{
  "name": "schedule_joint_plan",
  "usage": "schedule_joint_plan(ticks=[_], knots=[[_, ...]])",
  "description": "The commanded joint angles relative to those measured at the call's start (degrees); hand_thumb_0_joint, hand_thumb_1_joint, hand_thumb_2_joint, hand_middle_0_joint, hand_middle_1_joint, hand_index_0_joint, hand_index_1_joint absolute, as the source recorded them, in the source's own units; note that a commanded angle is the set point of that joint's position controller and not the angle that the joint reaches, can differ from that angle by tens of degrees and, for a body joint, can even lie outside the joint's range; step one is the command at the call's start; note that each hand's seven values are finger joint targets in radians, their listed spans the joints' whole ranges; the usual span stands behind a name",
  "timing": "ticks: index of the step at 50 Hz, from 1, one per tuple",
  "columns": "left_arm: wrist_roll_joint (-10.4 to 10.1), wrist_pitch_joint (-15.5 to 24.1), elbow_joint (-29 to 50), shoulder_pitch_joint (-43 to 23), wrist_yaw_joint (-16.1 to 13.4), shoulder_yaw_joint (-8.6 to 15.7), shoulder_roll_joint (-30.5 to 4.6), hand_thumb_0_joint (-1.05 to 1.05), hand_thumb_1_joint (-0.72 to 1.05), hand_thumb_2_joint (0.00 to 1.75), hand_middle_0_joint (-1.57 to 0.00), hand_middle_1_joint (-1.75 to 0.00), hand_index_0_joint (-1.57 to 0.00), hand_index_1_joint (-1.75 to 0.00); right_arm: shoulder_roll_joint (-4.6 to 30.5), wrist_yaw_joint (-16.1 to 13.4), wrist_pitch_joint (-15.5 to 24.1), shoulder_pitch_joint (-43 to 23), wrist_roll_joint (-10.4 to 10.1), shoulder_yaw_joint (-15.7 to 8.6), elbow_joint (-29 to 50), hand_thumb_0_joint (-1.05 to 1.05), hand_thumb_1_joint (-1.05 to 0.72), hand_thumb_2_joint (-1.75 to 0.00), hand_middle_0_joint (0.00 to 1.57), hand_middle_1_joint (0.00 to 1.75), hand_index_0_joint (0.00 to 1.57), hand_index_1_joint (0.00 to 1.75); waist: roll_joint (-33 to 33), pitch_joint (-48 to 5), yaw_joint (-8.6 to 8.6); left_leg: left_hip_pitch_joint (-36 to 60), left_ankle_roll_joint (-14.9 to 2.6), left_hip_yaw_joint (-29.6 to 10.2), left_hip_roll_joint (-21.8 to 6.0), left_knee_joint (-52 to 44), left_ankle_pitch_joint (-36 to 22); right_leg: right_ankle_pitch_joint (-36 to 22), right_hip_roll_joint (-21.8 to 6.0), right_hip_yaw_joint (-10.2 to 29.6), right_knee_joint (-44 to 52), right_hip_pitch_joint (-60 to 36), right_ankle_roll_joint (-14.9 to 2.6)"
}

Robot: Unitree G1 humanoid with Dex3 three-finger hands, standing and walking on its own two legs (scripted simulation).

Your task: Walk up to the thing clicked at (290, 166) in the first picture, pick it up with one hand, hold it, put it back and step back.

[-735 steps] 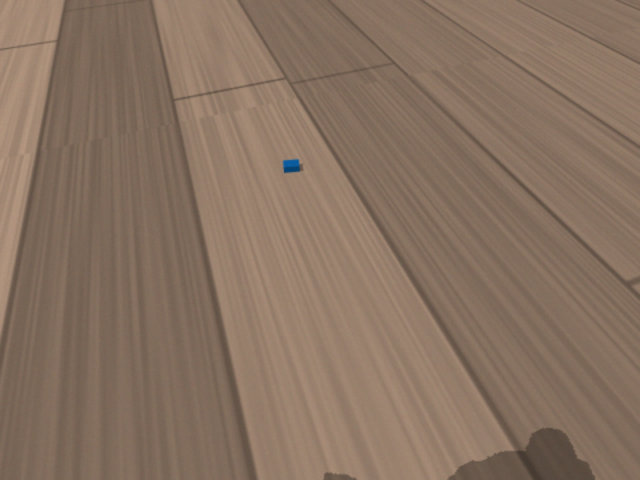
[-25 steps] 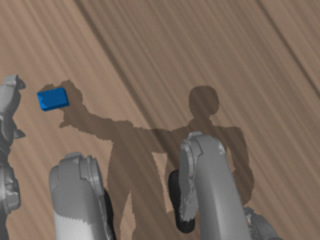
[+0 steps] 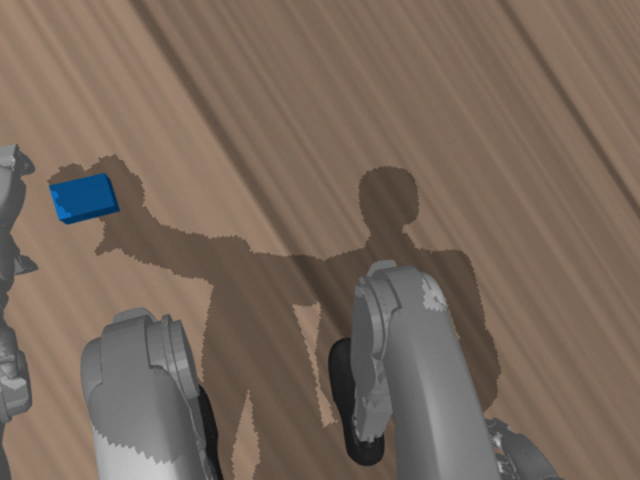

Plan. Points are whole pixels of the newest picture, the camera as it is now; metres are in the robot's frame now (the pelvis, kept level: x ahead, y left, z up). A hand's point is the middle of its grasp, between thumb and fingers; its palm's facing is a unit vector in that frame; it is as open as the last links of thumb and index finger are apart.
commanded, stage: rise first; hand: left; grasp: from above
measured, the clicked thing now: (85, 198) +0.50 +0.27 -0.30
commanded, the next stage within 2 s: approach in 1.44 s
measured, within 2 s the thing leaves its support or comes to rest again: neither
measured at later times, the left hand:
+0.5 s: hand (18, 214) +0.45 +0.31 -0.19, palm faces -0.44 -0.11 -0.89, open 13.1 cm
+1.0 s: hand (20, 205) +0.46 +0.31 -0.18, palm faces -0.44 -0.11 -0.89, open 12.9 cm
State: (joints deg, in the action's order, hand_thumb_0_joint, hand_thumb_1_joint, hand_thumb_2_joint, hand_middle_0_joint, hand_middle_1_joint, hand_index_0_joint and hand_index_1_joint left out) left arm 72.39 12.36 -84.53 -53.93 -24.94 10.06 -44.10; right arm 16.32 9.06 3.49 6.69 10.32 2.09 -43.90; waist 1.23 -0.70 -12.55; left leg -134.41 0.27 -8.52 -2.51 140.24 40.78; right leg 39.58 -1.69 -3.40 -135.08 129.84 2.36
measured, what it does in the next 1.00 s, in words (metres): stands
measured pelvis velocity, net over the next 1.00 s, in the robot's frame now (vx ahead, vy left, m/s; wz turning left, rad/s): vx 0.00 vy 0.00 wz -0.02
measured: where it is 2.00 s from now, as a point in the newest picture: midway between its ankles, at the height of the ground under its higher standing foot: (283, 445)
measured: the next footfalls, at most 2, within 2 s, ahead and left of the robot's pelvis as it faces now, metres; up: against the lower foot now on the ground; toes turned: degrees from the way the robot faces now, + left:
none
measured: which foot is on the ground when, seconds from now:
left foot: down 0.00-1.00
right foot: down 0.00-1.00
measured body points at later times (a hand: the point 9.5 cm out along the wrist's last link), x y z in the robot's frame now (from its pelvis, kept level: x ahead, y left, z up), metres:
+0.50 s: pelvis +0.00 +0.00 +0.00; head +0.25 +0.07 +0.36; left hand +0.47 +0.32 -0.14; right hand +0.04 -0.28 -0.10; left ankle +0.07 +0.13 -0.29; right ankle +0.10 -0.13 -0.29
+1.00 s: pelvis +0.00 +0.00 +0.00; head +0.25 +0.07 +0.36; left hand +0.48 +0.31 -0.13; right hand +0.03 -0.27 -0.10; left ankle +0.07 +0.13 -0.29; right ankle +0.10 -0.13 -0.29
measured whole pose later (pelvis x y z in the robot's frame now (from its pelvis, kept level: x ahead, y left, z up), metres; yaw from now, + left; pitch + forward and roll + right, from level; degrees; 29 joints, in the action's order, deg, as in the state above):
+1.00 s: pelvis +0.00 +0.00 +0.00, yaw -1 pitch +34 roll -9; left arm 72.3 10.3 -87.9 -57.9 -24.4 9.1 -46.9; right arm 16.7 10.3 4.6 9.0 10.5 5.5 -42.3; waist 1.0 0.1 -15.9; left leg -135.5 0.4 -9.6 -2.2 141.1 40.4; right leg 38.9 -1.4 -4.2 -135.2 130.5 2.5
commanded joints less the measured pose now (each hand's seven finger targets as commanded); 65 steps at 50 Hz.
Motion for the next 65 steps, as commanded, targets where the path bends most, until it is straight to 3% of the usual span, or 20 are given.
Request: schedule_joint_plan(ticks=[1, 7, 12, 15, 18, 22, 26, 30, 32, 33, 35, 37, 45, 46, 51, 54, 57, 61, 63, 65], knots=[[-0.58, -0.35, 7.27, -16.82, -2.41, 1.08, -15.98, 0.00, -0.38, 0.87, -0.24, -0.84, -0.23, -0.85, 14.55, -0.85, 0.18, 12.84, -0.08, -4.25, 0.35, 0.00, -0.90, -0.90, 0.20, 0.30, 0.20, 0.30, -17.98, -39.28, -0.68, 30.49, -1.59, 5.63, 1.86, -14.71, -11.78, -12.85, 2.44, -5.88, 12.73, -17.50, -4.06], [-0.41, -0.44, 6.69, -16.96, -2.58, 0.50, -15.83, 0.00, -0.38, 0.87, -0.24, -0.85, -0.23, -0.85, 14.34, -0.82, 0.31, 13.01, -0.26, -3.63, 0.54, 0.00, -0.90, -0.90, 0.20, 0.30, 0.20, 0.30, -17.16, -39.76, -0.86, 30.05, -1.67, 5.73, 1.97, -14.36, -11.88, -13.13, 2.70, -5.90, 13.11, -18.25, -4.06], [0.06, -1.08, 3.18, -17.99, -2.71, -0.64, -14.87, 0.00, -0.38, 0.87, -0.24, -0.84, -0.23, -0.85, 14.63, -0.75, 0.53, 13.20, -0.13, -3.10, 0.56, 0.00, -0.90, -0.90, 0.20, 0.30, 0.20, 0.30, -17.51, -37.63, -2.60, 29.70, -1.60, 5.36, 1.99, -14.12, -11.83, -13.42, 2.65, -6.18, 12.44, -16.67, -4.07], [-0.06, -1.00, 4.57, -18.97, -2.73, -0.02, -16.44, 0.00, -0.36, 0.86, -0.25, -0.84, -0.25, -0.84, 14.87, -0.72, 0.73, 13.38, -0.02, -2.69, 0.56, 0.00, -0.90, -0.90, 0.20, 0.30, 0.20, 0.30, -19.37, -39.27, -2.07, 30.78, -1.43, 5.39, 1.98, -14.21, -12.78, -14.12, 2.69, -6.25, 12.21, -17.47, -4.05], [-0.10, -1.19, 2.24, -18.79, -2.48, -0.52, -16.06, 0.00, -0.36, 0.86, -0.26, -0.82, -0.25, -0.84, 14.87, -0.41, 0.96, 14.17, 0.14, -2.28, 0.74, 0.00, -0.90, -0.90, 0.20, 0.30, 0.20, 0.30, -16.15, -37.29, -3.45, 27.98, -1.92, 5.73, 2.01, -13.01, -11.92, -13.99, 2.74, -6.07, 12.90, -18.59, -3.82], [-0.33, -0.97, 3.72, -19.16, -2.40, 0.21, -17.99, 0.00, -0.35, 0.84, -0.26, -0.83, -0.25, -0.84, 15.10, -0.40, 1.16, 13.63, 0.14, -2.05, 1.15, 0.00, -0.90, -0.90, 0.20, 0.30, 0.20, 0.30, -18.25, -38.68, -2.40, 29.05, -1.68, 5.62, 1.85, -13.57, -11.37, -13.14, 2.91, -6.19, 12.90, -18.51, -4.02], [-0.13, -1.23, 2.91, -20.40, -2.30, -0.28, -17.25, 0.00, -0.35, 0.85, -0.26, -0.82, -0.25, -0.83, 15.33, -0.32, 1.23, 14.36, 0.44, -1.71, 1.10, 0.00, -0.90, -0.90, 0.20, 0.30, 0.20, 0.30, -18.48, -37.41, -3.72, 28.86, -1.68, 5.40, 1.88, -13.25, -11.33, -13.31, 2.82, -6.40, 12.59, -17.74, -3.96], [-0.27, -1.20, 2.50, -20.41, -2.58, -0.32, -17.63, 0.00, -0.34, 0.84, -0.27, -0.82, -0.26, -0.82, 15.48, -0.37, 1.15, 14.01, 0.32, -1.48, 1.21, 0.00, -0.89, -0.90, 0.20, 0.30, 0.20, 0.30, -18.81, -38.62, -3.50, 29.12, -1.54, 5.13, 1.79, -13.29, -11.99, -13.85, 3.01, -6.68, 12.45, -18.00, -4.02], [-0.23, -1.29, 2.51, -21.51, -2.33, -0.27, -18.05, 0.00, -0.34, 0.84, -0.27, -0.81, -0.26, -0.82, 15.62, -0.24, 1.28, 14.90, 0.80, -1.12, 1.14, 0.00, -0.89, -0.90, 0.20, 0.30, 0.20, 0.30, -18.34, -37.73, -4.61, 27.88, -1.86, 5.39, 1.87, -12.59, -12.42, -14.80, 2.97, -6.43, 12.81, -19.27, -3.69], [-0.45, -1.31, 2.52, -20.83, -2.23, -0.65, -17.88, 0.00, -0.35, 0.85, -0.27, -0.81, -0.26, -0.82, 15.37, -0.31, 1.31, 14.54, 0.37, -1.08, 1.00, 0.00, -0.90, -0.90, 0.20, 0.30, 0.20, 0.30, -18.44, -38.23, -3.55, 27.96, -1.78, 5.49, 1.82, -12.66, -12.47, -14.88, 3.03, -6.28, 12.67, -19.33, -3.81], [-0.33, -1.22, 3.22, -21.24, -2.39, 0.54, -19.60, 0.00, -0.33, 0.83, -0.28, -0.80, -0.27, -0.81, 15.77, -0.25, 1.29, 14.84, 0.73, -0.93, 1.48, 0.00, -0.90, -0.90, 0.20, 0.30, 0.20, 0.30, -19.17, -38.56, -3.90, 28.04, -1.78, 5.53, 1.93, -12.82, -12.58, -14.83, 2.87, -6.42, 12.81, -20.15, -3.68], [0.00, -1.45, 1.68, -20.19, -2.22, -0.50, -17.85, 0.00, -0.34, 0.84, -0.28, -0.81, -0.27, -0.82, 15.41, -0.15, 1.22, 14.62, 0.89, -0.92, 1.24, 0.00, -0.90, -0.90, 0.20, 0.30, 0.20, 0.30, -18.67, -37.92, -4.01, 27.42, -1.73, 5.48, 1.88, -13.10, -11.49, -13.93, 3.21, -6.62, 13.00, -19.76, -3.80], [-0.43, -2.19, 4.60, -20.01, -2.12, 0.67, -19.09, 0.00, -0.31, 0.81, -0.29, -0.79, -0.28, -0.79, 15.82, 0.22, 1.25, 14.80, 0.08, -1.35, 1.99, 0.00, -0.89, -0.90, 0.20, 0.30, 0.20, 0.30, -21.56, -39.57, -3.17, 30.58, -1.20, 5.10, 1.95, -14.09, -13.95, -15.64, 2.74, -6.83, 11.95, -18.94, -4.11], [-0.45, -2.25, 4.60, -19.50, -1.85, -0.27, -17.71, 0.00, -0.32, 0.82, -0.29, -0.80, -0.28, -0.81, 15.25, 0.33, 1.14, 14.65, 0.19, -1.26, 1.79, 0.00, -0.90, -0.90, 0.20, 0.30, 0.20, 0.30, -21.47, -40.29, -3.06, 30.10, -1.33, 5.46, 1.83, -13.55, -14.20, -16.17, 3.02, -6.56, 12.22, -19.81, -4.05], [-0.86, -2.28, 5.16, -21.72, -1.01, -0.89, -17.82, 0.00, -0.31, 0.81, -0.30, -0.79, -0.29, -0.80, 15.48, 0.37, 1.11, 14.99, -0.20, -1.26, 1.62, 0.00, -0.90, -0.90, 0.20, 0.30, 0.20, 0.30, -19.89, -38.32, -3.89, 28.76, -1.71, 5.62, 1.87, -13.19, -13.20, -15.53, 2.93, -6.29, 13.15, -19.48, -3.82], [-1.10, -2.00, 2.54, -21.18, -0.66, -2.27, -15.39, 0.00, -0.30, 0.81, -0.31, -0.77, -0.30, -0.78, 15.30, 0.41, 1.26, 15.18, -0.15, -1.19, 1.36, 0.00, -0.90, -0.90, 0.20, 0.30, 0.20, 0.30, -17.59, -37.18, -5.14, 27.55, -1.88, 5.32, 1.87, -12.97, -12.09, -14.78, 3.07, -6.43, 13.55, -19.67, -3.72], [-0.94, -1.71, 3.00, -20.20, -0.52, -1.15, -17.77, 0.00, -0.29, 0.80, -0.33, -0.76, -0.31, -0.77, 15.34, 0.28, 1.35, 14.91, -0.20, -1.08, 1.67, 0.00, -0.90, -0.90, 0.20, 0.30, 0.20, 0.30, -18.68, -38.22, -3.42, 27.69, -1.77, 5.59, 2.01, -13.41, -11.98, -14.19, 3.00, -6.25, 13.52, -20.47, -3.79], [-0.25, -1.55, 3.34, -23.42, -0.83, -1.55, -16.95, 0.00, -0.28, 0.79, -0.33, -0.75, -0.32, -0.76, 15.82, 0.29, 1.43, 15.10, -0.24, -1.08, 1.89, 0.00, -0.89, -0.90, 0.20, 0.30, 0.20, 0.30, -19.45, -37.15, -5.01, 29.64, -1.40, 4.60, 1.95, -14.23, -11.70, -13.77, 2.87, -7.05, 12.86, -17.52, -4.09], [-0.26, -1.55, 3.33, -22.13, -1.18, -0.79, -18.36, 0.00, -0.27, 0.78, -0.34, -0.74, -0.33, -0.76, 15.75, 0.17, 1.52, 14.34, -0.42, -0.95, 2.10, 0.00, -0.89, -0.90, 0.20, 0.30, 0.20, 0.30, -21.12, -38.08, -3.52, 30.51, -1.22, 4.74, 1.96, -14.53, -11.69, -13.56, 2.83, -6.89, 12.49, -17.26, -4.30], [0.36, -1.57, 3.77, -21.71, -1.48, -0.64, -18.88, 0.00, -0.26, 0.78, -0.34, -0.74, -0.33, -0.75, 15.55, 0.18, 1.23, 14.21, -0.37, -0.82, 2.42, 0.00, -0.89, -0.90, 0.20, 0.30, 0.20, 0.30, -21.05, -39.35, -3.51, 29.81, -1.42, 5.35, 2.07, -14.22, -11.78, -13.80, 3.04, -6.62, 12.95, -18.65, -4.19]])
